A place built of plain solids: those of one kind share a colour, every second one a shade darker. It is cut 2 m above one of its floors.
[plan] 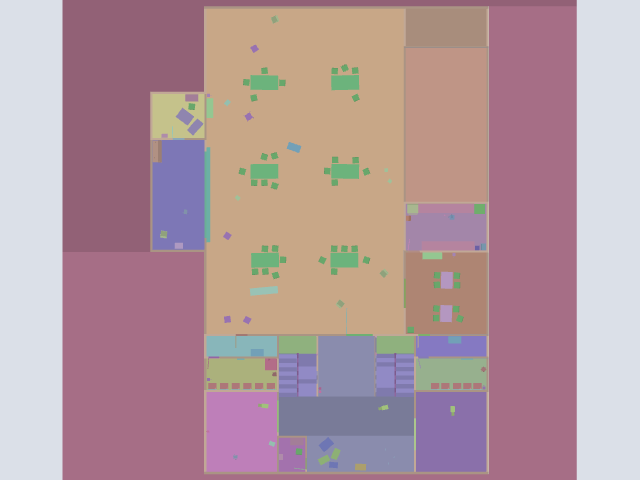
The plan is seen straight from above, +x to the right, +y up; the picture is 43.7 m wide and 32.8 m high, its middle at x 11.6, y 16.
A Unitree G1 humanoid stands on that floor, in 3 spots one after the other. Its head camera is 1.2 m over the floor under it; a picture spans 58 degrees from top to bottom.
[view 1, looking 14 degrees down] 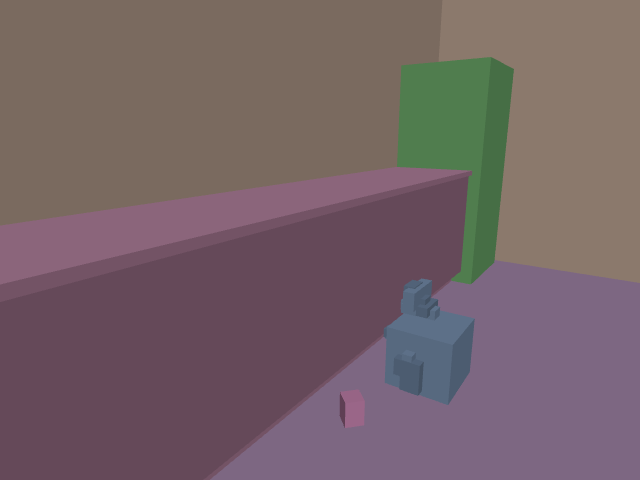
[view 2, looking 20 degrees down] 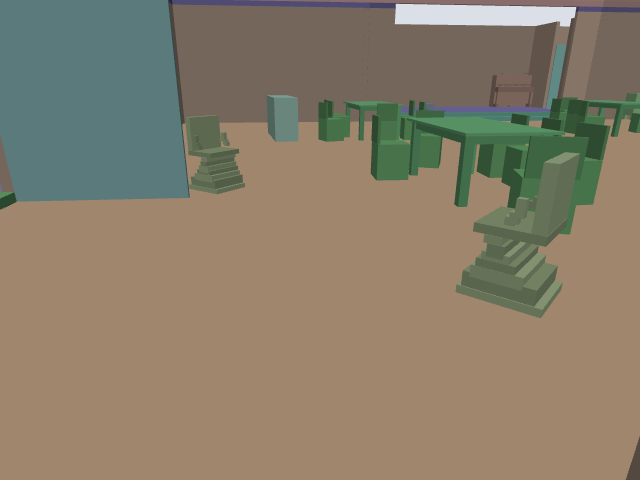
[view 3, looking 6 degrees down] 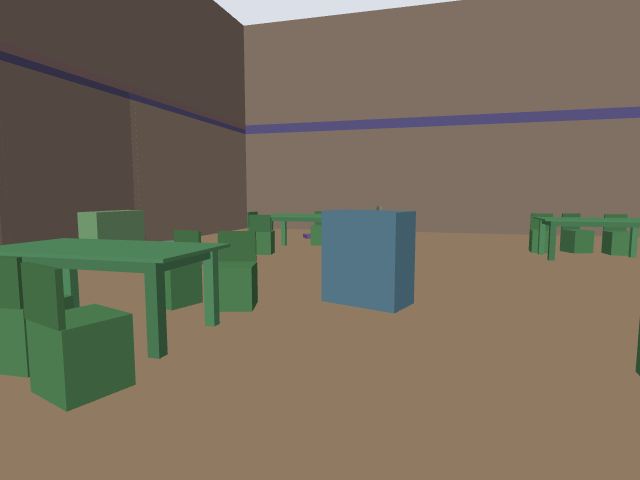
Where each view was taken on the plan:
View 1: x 18.73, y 16.88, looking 35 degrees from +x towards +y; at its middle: counter_run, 1.77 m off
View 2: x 18.23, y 12.32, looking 174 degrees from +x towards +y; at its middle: floor_ballroom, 3.51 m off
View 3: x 10.62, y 17.62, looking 106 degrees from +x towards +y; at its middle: stacking_chair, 10.17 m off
